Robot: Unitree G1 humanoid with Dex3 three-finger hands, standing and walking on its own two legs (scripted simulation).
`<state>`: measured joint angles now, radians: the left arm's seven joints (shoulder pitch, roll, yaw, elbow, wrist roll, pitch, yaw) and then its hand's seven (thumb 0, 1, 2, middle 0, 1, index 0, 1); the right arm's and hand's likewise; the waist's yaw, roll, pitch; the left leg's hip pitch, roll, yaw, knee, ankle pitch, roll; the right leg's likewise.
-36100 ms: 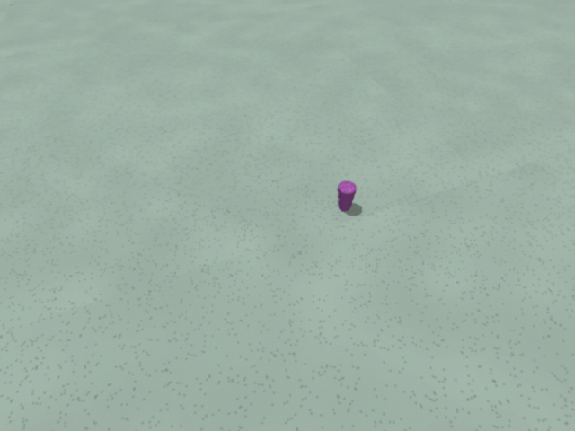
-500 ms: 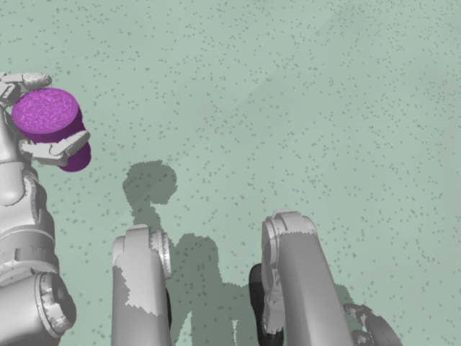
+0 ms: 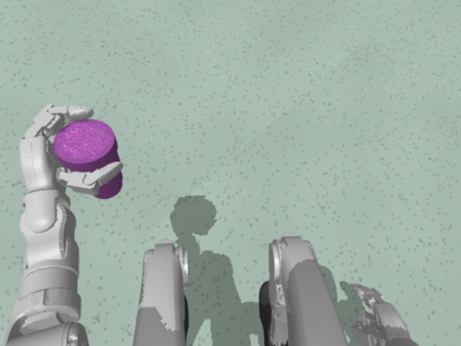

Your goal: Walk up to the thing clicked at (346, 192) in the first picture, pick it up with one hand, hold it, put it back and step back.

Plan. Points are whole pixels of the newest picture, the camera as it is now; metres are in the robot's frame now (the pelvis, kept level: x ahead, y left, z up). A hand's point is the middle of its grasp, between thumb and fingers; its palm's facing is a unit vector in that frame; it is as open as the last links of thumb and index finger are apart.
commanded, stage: lift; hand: left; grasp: from the side
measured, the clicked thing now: (96, 165) +0.43 +0.23 -0.05
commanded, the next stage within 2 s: hold in 1.46 s
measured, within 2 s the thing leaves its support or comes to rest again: neither
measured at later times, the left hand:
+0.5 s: hand (26, 93) +0.41 +0.21 +0.18, palm faces +0.22 -0.97 -0.05, open 9.7 cm
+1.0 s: hand out of the picture +0.40 +0.19 +0.26, palm faces +0.24 -0.97 -0.04, open 9.6 cm
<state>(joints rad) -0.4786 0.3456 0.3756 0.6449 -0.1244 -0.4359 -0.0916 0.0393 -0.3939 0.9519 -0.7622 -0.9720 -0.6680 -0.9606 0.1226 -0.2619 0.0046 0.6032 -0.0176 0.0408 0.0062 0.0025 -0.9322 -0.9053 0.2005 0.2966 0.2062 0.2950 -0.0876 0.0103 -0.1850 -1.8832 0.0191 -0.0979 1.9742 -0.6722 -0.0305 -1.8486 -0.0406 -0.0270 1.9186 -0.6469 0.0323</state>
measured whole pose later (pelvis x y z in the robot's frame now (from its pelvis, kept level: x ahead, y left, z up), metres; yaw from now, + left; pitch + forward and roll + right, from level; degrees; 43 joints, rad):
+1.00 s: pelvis +0.06 +0.00 +0.23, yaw +2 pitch +14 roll -2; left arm -0.18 0.18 0.15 0.46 -0.11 -0.37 0.07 0.07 -0.41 0.96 -0.76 -1.01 -0.83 -1.11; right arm 0.22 -0.20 0.01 0.64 -0.02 0.00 -0.03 0.01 -0.92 -0.90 0.20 0.30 0.21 0.30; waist -0.03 0.01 -0.10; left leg -0.85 0.04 -0.04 1.10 -0.50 -0.02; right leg -0.82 -0.04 -0.04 1.05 -0.47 0.03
